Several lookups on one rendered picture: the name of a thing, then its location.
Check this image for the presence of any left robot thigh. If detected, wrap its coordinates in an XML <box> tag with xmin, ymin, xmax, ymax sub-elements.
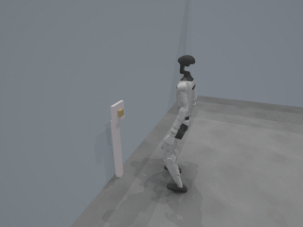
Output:
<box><xmin>164</xmin><ymin>125</ymin><xmax>186</xmax><ymax>163</ymax></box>

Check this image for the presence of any panel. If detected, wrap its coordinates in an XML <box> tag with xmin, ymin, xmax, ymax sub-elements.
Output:
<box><xmin>110</xmin><ymin>100</ymin><xmax>125</xmax><ymax>178</ymax></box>

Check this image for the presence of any robot left hand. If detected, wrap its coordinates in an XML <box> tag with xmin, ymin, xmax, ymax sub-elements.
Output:
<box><xmin>161</xmin><ymin>134</ymin><xmax>175</xmax><ymax>152</ymax></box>

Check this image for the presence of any right robot forearm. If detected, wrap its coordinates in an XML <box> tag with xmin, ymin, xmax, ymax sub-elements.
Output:
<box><xmin>189</xmin><ymin>101</ymin><xmax>197</xmax><ymax>118</ymax></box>

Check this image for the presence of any left robot forearm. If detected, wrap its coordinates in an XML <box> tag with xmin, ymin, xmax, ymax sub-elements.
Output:
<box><xmin>169</xmin><ymin>108</ymin><xmax>187</xmax><ymax>137</ymax></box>

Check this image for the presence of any robot left upper arm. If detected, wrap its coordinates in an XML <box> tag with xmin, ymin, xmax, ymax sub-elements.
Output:
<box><xmin>177</xmin><ymin>81</ymin><xmax>189</xmax><ymax>114</ymax></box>

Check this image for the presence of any button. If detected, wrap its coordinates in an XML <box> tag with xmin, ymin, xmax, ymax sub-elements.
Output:
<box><xmin>117</xmin><ymin>108</ymin><xmax>124</xmax><ymax>117</ymax></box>

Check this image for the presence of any robot right upper arm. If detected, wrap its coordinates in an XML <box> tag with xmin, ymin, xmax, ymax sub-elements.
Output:
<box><xmin>193</xmin><ymin>88</ymin><xmax>198</xmax><ymax>103</ymax></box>

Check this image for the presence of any humanoid robot torso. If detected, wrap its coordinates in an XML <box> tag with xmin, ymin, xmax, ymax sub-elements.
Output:
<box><xmin>176</xmin><ymin>79</ymin><xmax>195</xmax><ymax>131</ymax></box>

